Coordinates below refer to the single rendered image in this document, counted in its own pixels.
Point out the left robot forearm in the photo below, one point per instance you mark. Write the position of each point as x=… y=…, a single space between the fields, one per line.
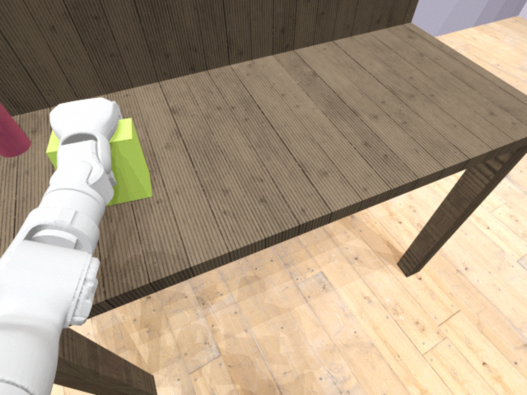
x=74 y=203

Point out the robot left upper arm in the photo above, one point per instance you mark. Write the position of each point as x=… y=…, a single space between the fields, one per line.
x=43 y=289

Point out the sponge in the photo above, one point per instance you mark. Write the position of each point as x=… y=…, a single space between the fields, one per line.
x=127 y=163

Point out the table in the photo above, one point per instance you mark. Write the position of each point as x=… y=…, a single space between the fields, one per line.
x=259 y=120

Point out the robot left hand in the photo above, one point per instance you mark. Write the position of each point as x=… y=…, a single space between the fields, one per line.
x=98 y=114

